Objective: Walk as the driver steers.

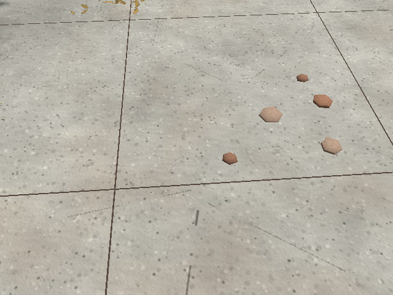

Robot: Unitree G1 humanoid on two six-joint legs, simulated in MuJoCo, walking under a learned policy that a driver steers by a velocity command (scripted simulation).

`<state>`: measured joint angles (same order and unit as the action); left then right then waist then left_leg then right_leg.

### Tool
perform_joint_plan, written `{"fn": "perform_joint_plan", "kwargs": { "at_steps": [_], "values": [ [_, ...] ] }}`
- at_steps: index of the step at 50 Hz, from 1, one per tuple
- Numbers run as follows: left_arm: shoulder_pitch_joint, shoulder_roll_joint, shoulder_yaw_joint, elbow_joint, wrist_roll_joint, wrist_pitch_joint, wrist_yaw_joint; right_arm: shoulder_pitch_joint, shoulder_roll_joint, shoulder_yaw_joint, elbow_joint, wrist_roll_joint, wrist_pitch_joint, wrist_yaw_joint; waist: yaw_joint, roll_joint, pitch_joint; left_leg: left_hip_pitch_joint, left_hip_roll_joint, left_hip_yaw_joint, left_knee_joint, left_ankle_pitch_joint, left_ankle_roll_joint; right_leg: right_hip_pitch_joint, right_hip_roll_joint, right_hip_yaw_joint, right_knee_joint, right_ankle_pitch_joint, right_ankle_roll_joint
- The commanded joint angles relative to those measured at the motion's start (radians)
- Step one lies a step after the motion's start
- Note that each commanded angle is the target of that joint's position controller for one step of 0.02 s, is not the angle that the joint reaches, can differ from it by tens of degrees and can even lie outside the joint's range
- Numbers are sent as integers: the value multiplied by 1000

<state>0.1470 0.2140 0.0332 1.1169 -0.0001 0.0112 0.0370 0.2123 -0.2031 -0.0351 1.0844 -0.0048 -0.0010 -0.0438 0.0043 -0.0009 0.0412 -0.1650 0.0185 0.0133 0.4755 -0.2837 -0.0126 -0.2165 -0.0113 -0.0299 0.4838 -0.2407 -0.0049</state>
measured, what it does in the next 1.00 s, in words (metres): walks ahead: right foot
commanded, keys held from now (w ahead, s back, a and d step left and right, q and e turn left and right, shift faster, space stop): no key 0.04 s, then w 0.64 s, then w+q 0.32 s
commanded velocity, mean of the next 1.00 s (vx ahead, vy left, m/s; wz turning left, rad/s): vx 0.36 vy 0.00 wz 0.09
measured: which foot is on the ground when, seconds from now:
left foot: down 0.00-0.74, up 0.76-1.00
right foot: down 0.00-0.32, up 0.34-0.72, down 0.74-1.00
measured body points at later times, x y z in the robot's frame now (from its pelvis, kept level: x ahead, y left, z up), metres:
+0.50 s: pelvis +0.10 +0.03 +0.00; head +0.11 +0.04 +0.45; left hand +0.21 +0.28 -0.13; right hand +0.01 -0.21 -0.13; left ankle +0.00 +0.12 -0.74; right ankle +0.13 -0.11 -0.66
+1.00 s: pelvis +0.37 -0.03 +0.01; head +0.38 -0.03 +0.46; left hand +0.36 +0.24 -0.14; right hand +0.51 -0.28 -0.12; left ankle +0.43 +0.15 -0.65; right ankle +0.37 -0.11 -0.74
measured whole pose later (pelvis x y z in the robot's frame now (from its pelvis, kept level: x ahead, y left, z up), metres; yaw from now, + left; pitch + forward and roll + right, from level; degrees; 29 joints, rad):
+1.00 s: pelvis +0.37 -0.03 +0.01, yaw +8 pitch +0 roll -2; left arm 0.27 0.23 0.06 1.06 0.01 -0.11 -0.01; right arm 0.20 -0.25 -0.09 0.93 0.03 -0.05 -0.03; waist 0.04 0.04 0.01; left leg -0.68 0.13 -0.07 1.12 -0.18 0.06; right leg -0.12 0.04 -0.19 0.29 -0.18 -0.06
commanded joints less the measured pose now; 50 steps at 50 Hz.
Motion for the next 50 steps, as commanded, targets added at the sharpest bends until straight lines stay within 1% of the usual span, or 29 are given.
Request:
{"fn": "perform_joint_plan", "kwargs": {
  "at_steps": [1,3,6,8,11,12,14,15,16,17,18,19,21,23,27,29,32,34,35,36,37,38,39,40,41,42,43,45,50],
  "values": [
    [14,101,15,-22,0,-7,3,40,-96,-13,-15,0,-6,-4,0,5,-13,-58,19,-13,-87,131,20,35,-30,31,-77,132,-25],
    [38,92,13,-8,0,-6,4,67,-85,-11,0,1,-5,-5,-1,2,-32,-53,7,0,-89,21,23,40,-20,22,-83,13,-28],
    [55,127,29,-13,-15,-8,8,62,-106,-20,-15,14,-8,-11,5,-19,59,-171,-11,6,-39,-375,65,-63,-29,59,-92,-466,-76],
    [91,135,34,-17,-23,-31,3,57,-82,-17,-30,18,-33,-7,17,-54,96,-246,-1,-5,20,-362,78,-64,-95,161,-130,-532,-118],
    [178,181,54,-3,-29,-57,-7,41,-36,-11,-52,25,-67,15,29,-169,56,-282,-18,48,229,-177,80,-6,-277,440,-270,-601,-222],
    [154,178,54,-17,-26,-62,-8,47,-41,-13,-53,26,-72,22,12,-163,59,-235,-3,32,256,-166,97,-64,-301,474,-294,-587,-232],
    [27,173,51,-68,-35,-65,-14,139,-29,-15,-22,30,-80,26,-70,-145,76,-39,-7,41,89,-169,136,-219,-237,349,-266,-513,-180],
    [-37,158,46,-95,-41,-64,-17,220,-37,-20,10,28,-81,23,-112,-110,91,97,-9,23,-34,-129,144,-316,-164,240,-173,-429,-135],
    [-79,99,32,-120,-39,-72,-21,338,-109,-41,44,22,-84,18,-144,58,64,232,118,-183,-138,-189,174,-445,-62,87,89,-286,-68],
    [-106,59,23,-165,-34,-94,-22,440,-222,-69,60,26,-92,28,-159,311,44,333,323,-547,-295,-260,272,-608,38,-56,390,-234,-21],
    [-127,93,30,-172,-36,-110,-24,424,-184,-52,52,7,-108,32,-139,239,66,322,388,-669,-302,-200,313,-703,3,40,587,-303,-37],
    [-78,93,31,-158,-45,-120,-34,375,-132,-37,33,5,-120,34,-92,150,76,347,364,-586,-275,-114,291,-761,-37,79,687,-229,-57],
    [-50,98,35,-140,-38,-131,-46,300,-114,-26,3,14,-121,47,-52,76,63,344,306,-410,-280,63,231,-776,-83,71,690,-86,-76],
    [-77,91,40,-149,-29,-129,-55,293,-68,-8,-5,6,-104,45,-45,82,56,289,248,-260,-302,253,192,-696,-103,43,594,-1,-63],
    [-236,22,12,-212,-25,-112,-68,297,-111,-10,-28,-2,-90,22,-69,87,92,114,170,-101,-357,314,177,-511,-50,-33,280,174,-24],
    [-298,30,5,-242,-29,-107,-74,327,-145,-19,-22,5,-93,17,-80,110,106,74,180,-83,-393,299,184,-417,-22,-60,176,224,-25],
    [-329,71,10,-275,-36,-106,-83,334,-152,-30,-10,21,-95,17,-58,121,120,161,226,-68,-371,374,171,-388,-23,-35,84,231,-62],
    [-265,116,30,-273,-32,-111,-86,307,-169,-40,-16,20,-88,17,-2,138,53,236,245,-43,-258,679,147,-280,10,-46,64,196,-98],
    [-168,147,48,-252,-32,-112,-82,295,-171,-42,-20,18,-81,17,51,152,-15,233,237,-33,-137,870,133,-140,41,-61,71,175,-116],
    [8,187,74,-202,-36,-109,-74,276,-163,-38,-30,13,-74,19,137,148,-113,166,197,-14,58,937,108,88,55,-61,61,177,-142],
    [198,254,96,-164,-26,-104,-61,255,-141,-26,-60,0,-73,24,206,75,-248,-82,146,-3,362,659,77,420,-122,138,85,115,-194],
    [274,318,101,-144,-2,-101,-62,395,32,15,-71,12,-91,34,109,-221,-444,-413,-52,-29,751,-168,20,705,-408,657,-72,-137,-346],
    [251,233,78,-142,-6,-104,-64,328,-51,-6,-63,46,-116,38,142,-192,-421,-499,-41,-175,911,-259,41,629,-401,792,-209,-238,-329],
    [141,181,62,-157,-13,-112,-61,228,-111,-26,-103,70,-126,35,114,-162,-238,-582,14,-147,948,-194,58,475,-377,615,-226,-199,-274],
    [51,140,49,-175,-12,-122,-63,169,-125,-31,-118,64,-127,25,77,-70,-151,-541,73,-124,909,-93,69,299,-347,466,-248,-90,-238],
    [-1,108,42,-172,-1,-133,-70,147,-116,-43,-120,48,-117,14,41,-33,-99,-479,106,-116,856,-32,75,153,-311,356,-275,0,-207],
    [-25,78,33,-164,11,-140,-72,179,-95,-49,-112,42,-98,11,0,-50,-82,-409,133,-128,818,3,86,68,-271,259,-302,40,-183],
    [-15,72,34,-143,12,-141,-68,206,-48,-50,-112,49,-66,12,-28,-77,-48,-373,147,-127,766,9,98,-10,-251,159,-351,60,-178],
    [38,131,46,-121,19,-139,-33,45,-75,-64,-190,31,-48,21,-25,-40,25,-556,147,-147,592,206,66,17,-252,18,-400,161,-186]
  ]
}}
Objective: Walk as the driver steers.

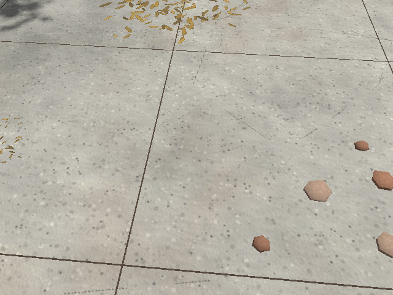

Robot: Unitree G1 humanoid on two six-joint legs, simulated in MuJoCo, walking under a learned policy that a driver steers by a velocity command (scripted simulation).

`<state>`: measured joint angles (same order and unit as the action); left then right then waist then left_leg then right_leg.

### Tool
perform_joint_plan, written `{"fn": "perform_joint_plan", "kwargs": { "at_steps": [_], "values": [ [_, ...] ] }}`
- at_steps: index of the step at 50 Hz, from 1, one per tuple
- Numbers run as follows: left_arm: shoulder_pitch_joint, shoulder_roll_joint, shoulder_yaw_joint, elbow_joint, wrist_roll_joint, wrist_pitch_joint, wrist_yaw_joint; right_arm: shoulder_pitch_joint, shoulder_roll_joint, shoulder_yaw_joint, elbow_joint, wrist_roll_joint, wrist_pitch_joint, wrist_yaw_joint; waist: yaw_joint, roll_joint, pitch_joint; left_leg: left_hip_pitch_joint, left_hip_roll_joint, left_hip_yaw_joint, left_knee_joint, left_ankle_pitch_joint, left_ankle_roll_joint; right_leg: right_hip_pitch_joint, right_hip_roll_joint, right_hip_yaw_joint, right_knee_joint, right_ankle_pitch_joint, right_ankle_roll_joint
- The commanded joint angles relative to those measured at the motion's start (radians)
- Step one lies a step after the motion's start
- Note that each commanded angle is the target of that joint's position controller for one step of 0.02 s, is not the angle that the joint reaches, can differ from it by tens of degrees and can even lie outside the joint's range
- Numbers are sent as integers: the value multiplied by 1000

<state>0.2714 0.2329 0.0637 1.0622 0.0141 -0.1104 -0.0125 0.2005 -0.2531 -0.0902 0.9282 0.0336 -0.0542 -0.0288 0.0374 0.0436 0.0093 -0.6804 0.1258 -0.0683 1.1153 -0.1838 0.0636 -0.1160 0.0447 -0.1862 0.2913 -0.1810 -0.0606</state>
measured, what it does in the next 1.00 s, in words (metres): walks ahead: left foot, then right foot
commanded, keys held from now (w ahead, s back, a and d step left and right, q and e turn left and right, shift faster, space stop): w+q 0.02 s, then q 0.10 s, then no key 0.88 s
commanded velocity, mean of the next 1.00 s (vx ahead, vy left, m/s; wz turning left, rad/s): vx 0.13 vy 0.00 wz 0.17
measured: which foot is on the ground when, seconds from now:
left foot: up 0.00-0.24, down 0.26-1.00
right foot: down 0.00-0.26, up 0.28-0.62, down 0.64-1.00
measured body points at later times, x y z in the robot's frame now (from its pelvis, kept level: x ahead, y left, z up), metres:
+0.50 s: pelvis +0.19 +0.06 -0.01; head +0.23 +0.07 +0.44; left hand +0.26 +0.34 -0.15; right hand +0.37 -0.17 -0.13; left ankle +0.26 +0.14 -0.74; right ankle +0.22 -0.11 -0.70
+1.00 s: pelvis +0.26 +0.03 -0.01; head +0.27 +0.03 +0.44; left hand +0.27 +0.29 -0.16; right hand +0.39 -0.20 -0.15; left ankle +0.26 +0.14 -0.74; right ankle +0.25 -0.10 -0.74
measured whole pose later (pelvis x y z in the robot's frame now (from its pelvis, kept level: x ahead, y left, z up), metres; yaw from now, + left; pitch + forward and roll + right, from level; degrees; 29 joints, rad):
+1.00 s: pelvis +0.26 +0.03 -0.01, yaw +9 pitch +0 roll +0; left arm 0.19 0.21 0.04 1.07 0.00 -0.02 0.03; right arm 0.15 -0.22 -0.06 0.98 0.00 -0.01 -0.02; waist 0.01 0.00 0.03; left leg -0.27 -0.02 0.03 0.51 -0.24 0.02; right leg -0.20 -0.03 -0.01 0.53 -0.32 0.02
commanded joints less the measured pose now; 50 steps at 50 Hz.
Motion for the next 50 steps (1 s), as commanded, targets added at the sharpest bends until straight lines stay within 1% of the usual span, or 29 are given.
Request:
{"fn": "perform_joint_plan", "kwargs": {
  "at_steps": [1,4,6,8,10,11,12,13,14,15,16,17,18,19,20,22,24,26,28,29,31,32,33,34,35,36,39,44,50],
  "values": [
    [-74,120,17,-67,6,-15,22,31,-25,-8,-43,-9,1,13,-53,-80,58,-55,34,-59,-102,158,-15,-64,-302,145,-205,128,-124],
    [-71,142,15,-85,4,-2,41,-94,-5,8,-95,-23,-9,39,-28,-65,84,25,2,57,-323,275,-26,-76,-263,9,-160,376,-92],
    [-22,168,19,-82,-6,15,53,-165,7,17,-134,-29,-7,57,2,-63,75,47,-22,112,-401,277,-28,-15,-276,-21,-99,490,-86],
    [22,185,23,-71,-20,37,55,-184,0,18,-163,-28,-1,70,8,-79,54,63,-51,128,-462,205,-14,75,-303,-17,-25,592,-84],
    [16,208,32,-75,-33,55,57,-136,-41,5,-176,-30,0,79,-31,-121,6,139,-103,150,-503,97,17,146,-321,-7,92,776,-66],
    [-1,211,35,-82,-37,62,59,-55,-76,-10,-161,-29,-4,83,-77,-128,-38,230,-133,154,-553,95,38,164,-313,-5,200,816,-49],
    [-17,204,33,-89,-38,67,56,55,-126,-34,-131,-30,-11,79,-137,-101,-95,389,-166,153,-664,227,66,139,-268,-25,369,757,-11],
    [19,179,22,-109,-12,58,50,132,-220,-58,-121,-43,-9,56,-151,17,-203,665,-29,-11,-618,684,116,-59,-212,-35,637,422,47],
    [144,48,-19,-125,23,43,29,95,-280,-51,-140,-64,-3,40,-34,229,-352,997,258,-382,-513,1187,327,-408,-49,38,1008,-542,110],
    [146,110,-10,-93,-22,29,12,156,-192,-23,-146,-61,-1,47,-94,102,-536,995,300,-484,-605,1015,383,-402,-43,263,1092,-561,104],
    [34,139,4,-118,-61,33,10,90,-152,-13,-151,-52,0,49,-100,53,-397,887,237,-349,-650,854,329,-468,-87,259,1082,-493,96],
    [-33,126,1,-133,-55,42,20,11,-117,-3,-155,-34,0,47,-79,-1,-264,750,183,-256,-688,686,268,-508,-123,236,1008,-416,93],
    [-59,128,7,-125,-37,59,36,-51,-85,9,-163,-34,-1,43,-54,-31,-185,598,150,-202,-734,579,234,-465,-151,240,937,-362,96],
    [-43,134,13,-122,-29,81,47,-93,-87,9,-164,-44,-2,42,-17,-13,-151,463,126,-158,-774,512,217,-373,-161,239,882,-322,98],
    [-18,125,14,-113,-24,98,54,-112,-99,6,-164,-58,-3,43,3,7,-143,389,107,-132,-800,475,210,-305,-150,225,834,-291,99],
    [7,97,10,-100,-21,108,64,-117,-101,5,-157,-69,-6,38,17,30,-148,351,88,-91,-818,457,213,-253,-139,214,710,-267,104],
    [-18,90,6,-101,-17,112,68,-115,-101,6,-149,-66,-2,26,8,45,-161,358,80,-80,-830,356,202,-226,-137,215,594,-218,105],
    [-51,100,7,-103,-19,118,67,-113,-100,10,-141,-62,9,16,-6,62,-161,354,74,-84,-858,163,185,-194,-130,209,512,-157,103],
    [-77,105,9,-103,-18,120,63,-117,-91,16,-132,-57,18,10,-12,73,-129,336,63,-94,-875,-43,162,-163,-119,197,429,-126,97],
    [-75,100,8,-98,-15,118,59,-125,-83,20,-126,-52,22,9,-3,70,-110,322,50,-91,-870,-127,142,-133,-110,184,359,-93,88],
    [-57,94,4,-81,5,112,50,-91,-54,32,-99,-41,26,10,12,40,-73,286,4,-71,-843,-264,69,-43,-105,177,180,19,58],
    [-53,127,7,-84,16,108,48,-62,-39,36,-87,-46,24,11,-5,-7,-51,272,-31,-52,-794,-280,23,-31,-173,251,134,54,31],
    [-82,196,19,-86,1,106,52,-16,-45,30,-86,-50,21,13,-71,-120,-26,282,-103,15,-753,-242,-11,-94,-214,286,134,0,-5],
    [-99,148,12,-74,-8,100,46,-45,-37,31,-86,-53,22,10,-65,-180,-17,404,-129,62,-720,-141,-31,-230,-200,295,82,-198,-12],
    [-118,111,2,-76,-4,91,43,-74,-51,27,-87,-50,25,7,-59,-177,-1,473,-121,58,-690,-74,-28,-288,-180,285,52,-257,12],
    [-132,107,-1,-75,0,83,42,-77,-54,25,-82,-46,29,4,-60,-169,0,500,-111,51,-678,-35,-16,-299,-167,268,51,-228,36],
    [-95,109,-1,-54,-8,66,45,-64,-58,21,-57,-47,33,6,-42,-112,-17,486,-97,35,-677,52,6,-214,-142,236,100,-80,54],
    [-57,103,-4,-29,-13,75,50,-65,-48,20,-24,-39,31,9,-23,-64,-46,498,-94,41,-659,162,1,-142,-127,218,144,50,41],
    [-56,94,-6,-14,-14,85,50,-55,-53,18,19,-36,41,2,-23,-44,-41,517,-89,40,-648,209,-3,-122,-115,204,154,97,42]
  ]
}}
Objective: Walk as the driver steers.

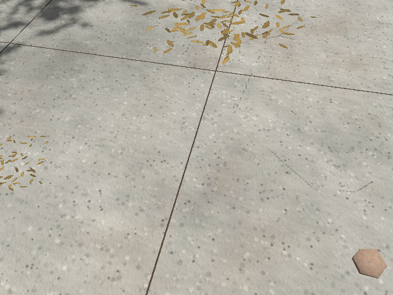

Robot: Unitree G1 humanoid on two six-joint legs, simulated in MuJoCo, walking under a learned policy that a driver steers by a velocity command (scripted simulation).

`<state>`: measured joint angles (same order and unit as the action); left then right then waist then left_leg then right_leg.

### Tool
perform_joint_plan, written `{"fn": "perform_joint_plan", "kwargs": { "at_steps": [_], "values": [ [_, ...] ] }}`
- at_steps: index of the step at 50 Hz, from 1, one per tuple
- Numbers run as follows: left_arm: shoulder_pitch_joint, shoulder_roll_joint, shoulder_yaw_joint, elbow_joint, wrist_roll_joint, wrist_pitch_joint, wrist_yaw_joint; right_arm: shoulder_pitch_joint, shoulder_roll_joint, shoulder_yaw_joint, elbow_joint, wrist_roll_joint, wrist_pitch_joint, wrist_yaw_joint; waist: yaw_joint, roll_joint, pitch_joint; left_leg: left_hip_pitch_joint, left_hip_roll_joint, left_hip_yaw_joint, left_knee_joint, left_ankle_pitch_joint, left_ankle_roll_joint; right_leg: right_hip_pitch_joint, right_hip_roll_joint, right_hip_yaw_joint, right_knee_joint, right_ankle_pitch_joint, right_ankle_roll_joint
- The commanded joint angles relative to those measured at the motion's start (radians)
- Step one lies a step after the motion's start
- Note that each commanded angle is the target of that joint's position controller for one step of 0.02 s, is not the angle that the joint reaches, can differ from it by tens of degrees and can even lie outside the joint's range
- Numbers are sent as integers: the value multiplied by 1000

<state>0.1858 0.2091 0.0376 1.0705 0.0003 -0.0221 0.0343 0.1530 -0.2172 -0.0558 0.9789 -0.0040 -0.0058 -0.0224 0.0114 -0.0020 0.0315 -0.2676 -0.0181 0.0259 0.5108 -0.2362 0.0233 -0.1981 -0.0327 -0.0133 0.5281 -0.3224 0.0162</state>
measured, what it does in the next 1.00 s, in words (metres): shifts its weight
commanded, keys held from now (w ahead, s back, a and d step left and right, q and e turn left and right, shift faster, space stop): no key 0.64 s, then w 0.36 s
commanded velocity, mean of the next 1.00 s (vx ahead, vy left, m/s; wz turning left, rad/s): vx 0.09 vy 0.00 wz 0.00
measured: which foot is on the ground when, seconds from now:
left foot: down 0.00-1.00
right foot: down 0.00-1.00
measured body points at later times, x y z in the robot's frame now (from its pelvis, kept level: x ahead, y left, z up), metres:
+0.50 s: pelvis +0.00 +0.00 +0.00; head +0.01 +0.00 +0.45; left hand +0.03 +0.25 -0.15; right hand +0.07 -0.25 -0.15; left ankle +0.02 +0.11 -0.74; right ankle -0.03 -0.13 -0.74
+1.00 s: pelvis +0.07 -0.02 -0.02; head +0.08 -0.02 +0.43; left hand +0.06 +0.23 -0.17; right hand +0.07 -0.27 -0.17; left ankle +0.02 +0.11 -0.73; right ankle -0.03 -0.13 -0.73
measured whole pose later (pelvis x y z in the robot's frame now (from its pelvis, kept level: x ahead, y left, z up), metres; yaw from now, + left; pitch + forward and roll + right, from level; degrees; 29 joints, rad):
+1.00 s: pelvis +0.07 -0.02 -0.02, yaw -1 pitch +3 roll +0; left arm 0.38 0.19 0.04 1.06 -0.03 -0.12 0.01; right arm 0.31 -0.21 -0.06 1.09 0.04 -0.11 0.00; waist 0.00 0.01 -0.04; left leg -0.32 0.00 0.01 0.73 -0.45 0.04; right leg -0.24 0.01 0.01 0.71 -0.51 -0.06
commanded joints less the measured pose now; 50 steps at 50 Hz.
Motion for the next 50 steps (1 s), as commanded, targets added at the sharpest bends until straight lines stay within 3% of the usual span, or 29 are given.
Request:
{"fn": "perform_joint_plan", "kwargs": {
  "at_steps": [1,32,33,35,36,38,45,48,50],
  "values": [
    [29,116,19,-20,0,-2,3,-6,-90,-16,-26,2,-6,-6,2,2,-61,105,55,-54,-44,264,37,-37,-35,30,-83,242,-35],
    [103,77,2,28,4,6,12,7,-79,-2,100,5,6,-17,-9,3,4,85,54,-50,-90,119,22,-53,-6,7,-130,116,-26],
    [129,69,1,40,2,7,13,26,-73,0,111,5,7,-18,-8,5,-17,90,43,-40,-93,-2,25,-46,5,-4,-131,11,-31],
    [131,91,10,31,-10,8,18,42,-98,-11,114,18,9,-21,-13,2,33,21,26,-36,-80,-367,50,-106,18,-4,-106,-280,-66],
    [129,92,11,19,-13,3,19,40,-101,-12,107,20,2,-21,-12,9,74,-27,40,-59,-87,-471,65,-145,8,13,-103,-373,-85],
    [144,80,10,7,-20,-21,15,52,-94,-13,98,29,-25,-15,-12,16,112,-54,74,-111,-88,-496,91,-185,-20,55,-91,-391,-110],
    [175,50,9,-33,-30,-87,-15,134,-96,-16,88,42,-89,13,-15,43,78,-19,141,-247,-83,-412,162,-206,-14,72,10,-256,-148],
    [246,38,8,-34,-31,-112,-29,154,-115,-19,71,46,-117,21,11,55,41,-15,162,-295,25,-145,194,-192,6,68,121,-39,-159],
    [369,59,20,3,-26,-123,-40,147,-95,-18,49,36,-140,30,44,-27,-68,-95,108,-195,248,165,164,-42,-4,118,187,264,-154]
  ]
}}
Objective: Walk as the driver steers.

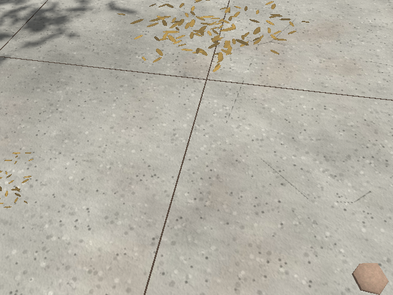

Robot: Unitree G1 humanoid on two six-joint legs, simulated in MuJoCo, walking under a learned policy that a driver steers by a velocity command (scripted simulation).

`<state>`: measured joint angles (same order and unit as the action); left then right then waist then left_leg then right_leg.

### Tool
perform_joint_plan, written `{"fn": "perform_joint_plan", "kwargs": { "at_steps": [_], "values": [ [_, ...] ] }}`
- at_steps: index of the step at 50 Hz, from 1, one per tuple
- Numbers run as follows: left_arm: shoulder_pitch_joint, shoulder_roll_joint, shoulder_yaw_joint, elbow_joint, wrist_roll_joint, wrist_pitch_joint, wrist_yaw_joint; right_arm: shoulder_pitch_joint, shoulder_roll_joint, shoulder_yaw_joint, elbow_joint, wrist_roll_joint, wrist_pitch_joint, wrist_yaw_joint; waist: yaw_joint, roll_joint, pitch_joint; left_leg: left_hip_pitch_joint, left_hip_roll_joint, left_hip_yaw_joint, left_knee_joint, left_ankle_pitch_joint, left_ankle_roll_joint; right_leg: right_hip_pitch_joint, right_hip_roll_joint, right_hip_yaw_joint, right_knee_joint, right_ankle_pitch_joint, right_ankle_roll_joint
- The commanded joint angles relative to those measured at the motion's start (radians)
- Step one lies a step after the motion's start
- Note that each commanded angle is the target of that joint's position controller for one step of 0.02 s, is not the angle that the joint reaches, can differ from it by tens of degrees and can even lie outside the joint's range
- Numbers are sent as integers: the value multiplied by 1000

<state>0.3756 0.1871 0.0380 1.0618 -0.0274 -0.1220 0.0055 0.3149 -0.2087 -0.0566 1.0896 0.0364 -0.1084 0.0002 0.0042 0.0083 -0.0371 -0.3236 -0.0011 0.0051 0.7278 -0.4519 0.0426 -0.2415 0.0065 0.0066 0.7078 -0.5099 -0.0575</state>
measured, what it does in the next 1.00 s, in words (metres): walks ahead: left foot, then right foot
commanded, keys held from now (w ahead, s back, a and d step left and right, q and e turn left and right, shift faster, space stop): w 1.00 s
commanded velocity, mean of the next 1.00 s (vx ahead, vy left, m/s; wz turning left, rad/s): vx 0.47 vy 0.00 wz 0.00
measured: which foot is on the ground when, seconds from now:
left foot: down 0.00-0.00, up 0.02-0.32, down 0.34-0.94, up 0.96-1.00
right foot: down 0.00-0.34, up 0.36-0.92, down 0.94-1.00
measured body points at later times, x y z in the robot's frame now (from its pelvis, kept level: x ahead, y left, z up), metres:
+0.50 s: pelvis +0.24 +0.07 +0.02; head +0.26 +0.08 +0.47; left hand +0.31 +0.34 -0.12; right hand +0.32 -0.20 -0.11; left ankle +0.31 +0.15 -0.71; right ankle +0.16 -0.08 -0.61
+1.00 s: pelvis +0.51 +0.00 +0.01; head +0.55 -0.01 +0.46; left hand +0.69 +0.25 -0.09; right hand +0.50 -0.27 -0.13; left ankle +0.34 +0.14 -0.65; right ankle +0.60 -0.10 -0.71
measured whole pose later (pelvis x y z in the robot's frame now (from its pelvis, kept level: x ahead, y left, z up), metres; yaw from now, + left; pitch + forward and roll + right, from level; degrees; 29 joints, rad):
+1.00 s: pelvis +0.51 +0.00 +0.01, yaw +0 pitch +3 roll +1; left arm 0.09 0.24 0.06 0.83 -0.01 -0.12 -0.03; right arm 0.35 -0.27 -0.04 1.00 0.02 -0.08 0.00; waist -0.04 0.02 0.01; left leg -0.22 0.00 -0.04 0.97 -0.47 0.03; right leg -0.47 -0.01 -0.06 0.56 -0.15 -0.05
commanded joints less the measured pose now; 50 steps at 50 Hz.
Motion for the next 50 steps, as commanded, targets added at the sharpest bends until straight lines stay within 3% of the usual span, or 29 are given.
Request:
{"fn": "perform_joint_plan", "kwargs": {
  "at_steps": [1,2,3,4,5,6,8,9,10,13,14,16,17,18,19,20,21,22,24,27,31,36,40,44,46,47,48,49,50],
  "values": [
    [335,124,37,55,3,-24,-14,-134,-72,-7,-111,-11,-49,17,128,-146,-53,-281,-7,-9,273,550,74,266,-97,223,-103,566,-128],
    [504,178,48,95,14,-12,-18,-294,-57,1,-166,-17,-63,27,228,-299,-17,-694,-61,70,610,231,11,545,-288,533,-283,724,-231],
    [445,175,36,80,22,-4,-12,-367,-49,8,-198,-4,-63,35,192,-272,61,-946,-32,-9,759,-165,35,595,-411,694,-312,693,-291],
    [377,130,14,62,25,3,-5,-447,-25,20,-246,12,-62,40,160,-150,150,-1113,16,-52,908,-211,43,600,-429,655,-289,682,-289],
    [331,96,-4,49,31,17,0,-449,5,36,-276,21,-55,42,127,-81,177,-1161,49,-64,926,-186,42,552,-427,565,-312,658,-259],
    [235,71,-22,23,28,25,3,-423,9,43,-299,13,-46,41,68,-33,220,-1096,99,-56,804,-116,35,409,-386,465,-376,596,-196],
    [29,77,-30,-50,33,34,22,-342,-25,47,-311,-12,-24,36,-19,-63,235,-669,120,-6,427,151,-2,27,-250,249,-540,503,-109],
    [4,116,-19,-68,33,31,30,-313,-24,50,-299,-26,-16,38,-21,-62,184,-385,92,30,269,354,-15,-116,-171,131,-590,478,-95],
    [13,176,-2,-70,24,20,34,-301,-27,49,-300,-19,-10,40,-31,-118,163,-140,68,46,135,483,-21,-221,-156,78,-645,449,-90],
    [123,212,21,-26,-8,11,37,-346,-109,11,-326,-8,10,24,-38,-123,131,-89,-22,82,-77,471,-4,96,-173,49,-596,729,-63],
    [140,211,26,-17,0,21,36,-327,-127,-2,-326,-6,9,25,-56,-139,108,-80,-42,94,-119,436,15,203,-197,46,-510,906,-46],
    [130,201,27,-19,32,48,30,-82,-175,-39,-250,5,19,26,-176,-170,-36,171,-62,98,-132,388,71,244,-196,8,-163,1152,-7],
    [132,152,13,-45,47,52,25,69,-223,-53,-207,0,28,25,-218,-100,-140,454,78,-75,-76,370,113,32,-160,1,135,910,13],
    [295,-57,-32,-60,37,34,10,132,-317,-63,-179,-35,25,37,-91,303,-329,702,356,-640,-269,148,298,-271,60,44,573,66,61],
    [258,18,-16,-54,10,1,-1,119,-232,-42,-173,-31,22,43,-118,291,-348,673,366,-884,-480,-7,304,-375,54,170,735,-20,34],
    [119,95,5,-109,-22,-13,-4,10,-181,-27,-181,-23,11,43,-92,220,-144,513,348,-736,-492,-14,247,-482,1,127,780,42,12],
    [15,130,9,-142,-17,-17,4,-92,-148,-16,-203,-23,1,44,-70,70,-67,325,315,-567,-494,53,207,-444,-65,108,720,153,-8],
    [-30,144,20,-155,-3,-8,15,-154,-134,-12,-205,-37,-9,47,-36,28,-22,170,276,-449,-509,134,184,-389,-109,93,659,218,-17],
    [18,129,30,-157,5,25,21,-190,-104,-1,-189,-54,-15,47,31,78,-9,34,216,-322,-559,161,173,-289,-155,101,571,262,-29],
    [-19,123,36,-179,14,47,25,-137,-140,-6,-160,-44,-17,29,44,65,47,-22,208,-253,-632,150,204,-339,-173,76,453,295,-4],
    [-173,137,44,-227,27,44,24,-49,-184,-15,-144,-39,-9,-1,3,21,73,79,231,-231,-656,204,209,-507,-182,71,252,492,48],
    [-329,115,37,-266,17,31,6,43,-189,-12,-127,-26,6,-14,-58,30,91,180,202,-132,-645,295,169,-490,-138,19,-5,632,68],
    [-429,105,24,-301,6,19,-19,104,-198,-17,-107,-23,27,-14,-99,39,121,290,225,-107,-590,330,164,-480,-109,-7,-133,573,67],
    [-401,140,29,-318,1,4,-39,98,-217,-29,-104,-17,45,-13,-62,83,105,365,268,-121,-486,462,140,-371,-75,-24,-213,430,15],
    [-172,211,67,-254,6,-2,-34,54,-204,-23,-120,-20,52,-12,59,77,-34,322,197,-54,-218,786,97,-44,-18,-66,-243,421,-37],
    [34,292,91,-212,20,-1,-25,47,-163,-4,-150,-36,49,-12,133,-13,-201,126,139,2,96,629,56,284,-180,113,-202,449,-107],
    [116,380,112,-179,25,6,-29,158,-32,32,-164,-37,21,-2,78,-300,-324,-302,-53,19,456,52,-12,645,-405,596,-309,281,-266],
    [118,274,83,-186,22,6,-29,110,-127,12,-151,-13,-6,2,110,-237,-337,-428,-26,-127,596,-101,1,653,-411,718,-397,199,-261],
    [29,227,66,-205,21,4,-25,12,-187,-3,-182,9,-21,6,101,-180,-193,-497,30,-120,623,-25,21,537,-375,561,-400,253,-211]
  ]
}}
